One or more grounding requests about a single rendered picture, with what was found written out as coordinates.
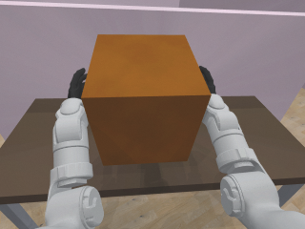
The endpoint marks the robot left hand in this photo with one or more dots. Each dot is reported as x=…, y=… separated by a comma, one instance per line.
x=77, y=84

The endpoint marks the carton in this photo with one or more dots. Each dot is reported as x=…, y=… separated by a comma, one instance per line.
x=144, y=97

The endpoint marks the robot right upper arm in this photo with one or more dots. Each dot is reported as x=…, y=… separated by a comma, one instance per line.
x=252, y=198

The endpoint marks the right robot forearm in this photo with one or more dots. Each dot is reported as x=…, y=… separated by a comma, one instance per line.
x=233, y=153

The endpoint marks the robot right hand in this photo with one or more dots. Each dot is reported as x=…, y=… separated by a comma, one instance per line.
x=208, y=79

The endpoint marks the left robot forearm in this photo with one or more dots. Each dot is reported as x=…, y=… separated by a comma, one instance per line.
x=70, y=147

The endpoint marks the table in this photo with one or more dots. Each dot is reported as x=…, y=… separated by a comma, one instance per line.
x=26, y=160

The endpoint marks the robot left upper arm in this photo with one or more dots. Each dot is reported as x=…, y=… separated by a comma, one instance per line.
x=78, y=208

